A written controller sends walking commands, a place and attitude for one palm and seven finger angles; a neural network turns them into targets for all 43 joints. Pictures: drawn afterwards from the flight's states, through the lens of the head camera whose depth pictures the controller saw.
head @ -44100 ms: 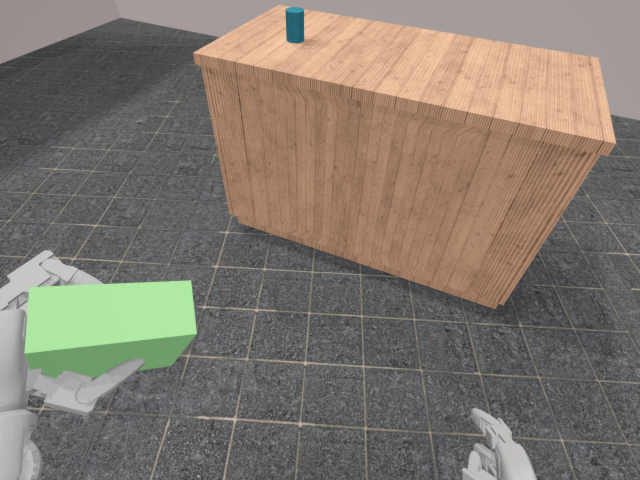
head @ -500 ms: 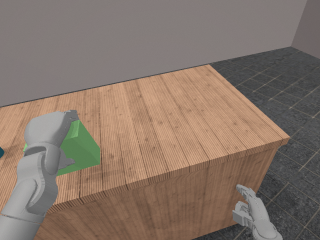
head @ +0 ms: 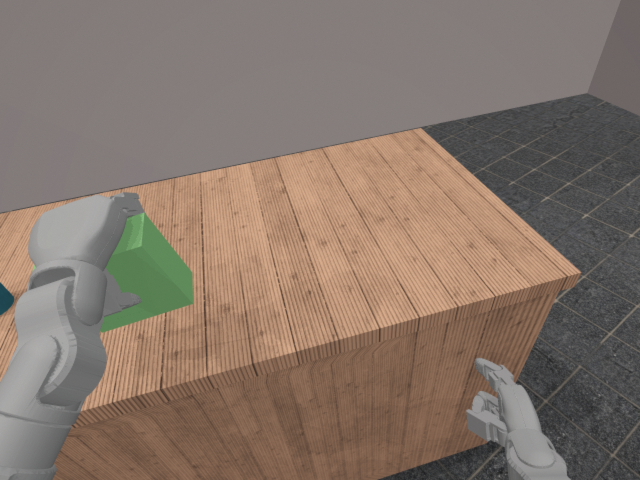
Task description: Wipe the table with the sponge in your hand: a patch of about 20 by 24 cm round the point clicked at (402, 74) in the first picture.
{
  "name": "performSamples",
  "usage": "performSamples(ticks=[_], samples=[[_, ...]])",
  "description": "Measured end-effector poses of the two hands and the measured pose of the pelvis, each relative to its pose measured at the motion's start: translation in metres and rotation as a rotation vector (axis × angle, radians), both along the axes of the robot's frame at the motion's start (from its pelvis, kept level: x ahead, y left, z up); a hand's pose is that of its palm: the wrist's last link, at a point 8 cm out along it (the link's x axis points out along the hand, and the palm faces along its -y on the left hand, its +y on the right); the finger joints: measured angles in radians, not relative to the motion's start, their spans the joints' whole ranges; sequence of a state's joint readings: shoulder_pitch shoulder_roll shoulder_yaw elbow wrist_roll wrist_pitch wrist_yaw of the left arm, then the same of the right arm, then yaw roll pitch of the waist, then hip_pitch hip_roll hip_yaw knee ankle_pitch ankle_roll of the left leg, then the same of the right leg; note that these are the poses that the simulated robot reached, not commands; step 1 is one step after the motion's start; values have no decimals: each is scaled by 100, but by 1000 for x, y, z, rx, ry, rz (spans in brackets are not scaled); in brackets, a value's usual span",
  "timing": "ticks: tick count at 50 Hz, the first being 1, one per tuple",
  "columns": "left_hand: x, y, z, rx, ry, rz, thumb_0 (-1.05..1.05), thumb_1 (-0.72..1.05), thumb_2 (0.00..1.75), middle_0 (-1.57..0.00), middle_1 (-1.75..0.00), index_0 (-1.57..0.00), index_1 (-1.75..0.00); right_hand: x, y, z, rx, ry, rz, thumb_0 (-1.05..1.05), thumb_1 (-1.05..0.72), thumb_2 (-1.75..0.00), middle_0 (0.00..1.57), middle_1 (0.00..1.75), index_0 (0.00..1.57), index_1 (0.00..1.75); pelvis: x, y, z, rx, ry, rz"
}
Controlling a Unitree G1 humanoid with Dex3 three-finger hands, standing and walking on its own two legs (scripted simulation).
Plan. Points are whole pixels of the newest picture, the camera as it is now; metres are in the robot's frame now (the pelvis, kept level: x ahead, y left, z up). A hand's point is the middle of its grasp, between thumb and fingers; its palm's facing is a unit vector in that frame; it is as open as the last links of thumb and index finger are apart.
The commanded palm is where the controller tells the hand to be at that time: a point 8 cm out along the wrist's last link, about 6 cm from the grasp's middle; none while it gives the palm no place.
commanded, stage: lift the sponge slowly off the table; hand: left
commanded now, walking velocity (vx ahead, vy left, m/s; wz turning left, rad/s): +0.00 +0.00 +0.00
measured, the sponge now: (131, 285) +0.27 +0.29 +0.15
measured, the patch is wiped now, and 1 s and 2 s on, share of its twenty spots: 1.00 1.00 1.00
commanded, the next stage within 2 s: bring the sponge back beside the body in 0.14 s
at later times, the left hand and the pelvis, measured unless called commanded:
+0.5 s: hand (109, 272) +0.25 +0.29 +0.18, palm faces +0.18 -0.10 -0.98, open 9.7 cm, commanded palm +0.21 +0.29 +0.26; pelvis +0.00 +0.00 +0.00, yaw +0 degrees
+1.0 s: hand (109, 288) +0.23 +0.28 +0.18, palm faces +0.24 -0.15 -0.96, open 9.7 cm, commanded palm +0.18 +0.28 +0.25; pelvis +0.00 +0.01 +0.00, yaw -1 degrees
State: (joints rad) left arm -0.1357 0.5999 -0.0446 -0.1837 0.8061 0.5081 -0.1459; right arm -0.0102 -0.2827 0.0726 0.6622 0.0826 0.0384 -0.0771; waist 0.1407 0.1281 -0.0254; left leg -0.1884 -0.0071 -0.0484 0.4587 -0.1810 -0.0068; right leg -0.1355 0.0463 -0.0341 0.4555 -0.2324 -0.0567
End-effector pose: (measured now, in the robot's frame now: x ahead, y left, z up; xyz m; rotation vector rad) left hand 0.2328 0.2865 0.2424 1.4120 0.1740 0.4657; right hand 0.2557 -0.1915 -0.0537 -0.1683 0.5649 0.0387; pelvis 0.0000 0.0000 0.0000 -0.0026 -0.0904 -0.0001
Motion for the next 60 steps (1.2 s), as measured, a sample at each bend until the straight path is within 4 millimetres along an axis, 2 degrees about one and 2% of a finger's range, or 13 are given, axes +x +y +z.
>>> performSamples(ticks=[11, 23, 37, 43, 60], samples=[[8, -2, 9, 4, -4, -9, 0, -49, 108, -77, -139, -79, -136, -7, 0, -3, 17, 8, -10, 2, -90, -90, 20, 30, 20, 30, -1, -1, -1, 3, 11, -12], [-9, 3, -6, -7, 30, -17, 0, -49, 108, -77, -139, -79, -136, -9, -6, -6, -10, 16, -19, 2, -90, -90, 20, 30, 20, 30, -1, 2, -2, 0, 6, -10], [-25, -5, -3, -26, -43, -52, 0, -49, 108, -77, -139, -79, -136, 0, 19, 5, 26, -28, 21, 2, -90, -90, 20, 30, 20, 30, -2, 7, -1, -1, -5, -14], [-30, -5, -5, -44, -48, -42, 0, -49, 108, -77, -139, -79, -136, 3, 23, 9, 33, -43, 31, 2, -90, -90, 20, 30, 20, 30, -2, 7, 0, -1, -6, -13], [-47, -9, -16, -51, -25, -34, 0, -49, 108, -77, -139, -79, -136, -2, 6, 6, 8, -33, 13, 2, -90, -90, 20, 30, 20, 30, -1, 1, -1, -2, -11, -16]])
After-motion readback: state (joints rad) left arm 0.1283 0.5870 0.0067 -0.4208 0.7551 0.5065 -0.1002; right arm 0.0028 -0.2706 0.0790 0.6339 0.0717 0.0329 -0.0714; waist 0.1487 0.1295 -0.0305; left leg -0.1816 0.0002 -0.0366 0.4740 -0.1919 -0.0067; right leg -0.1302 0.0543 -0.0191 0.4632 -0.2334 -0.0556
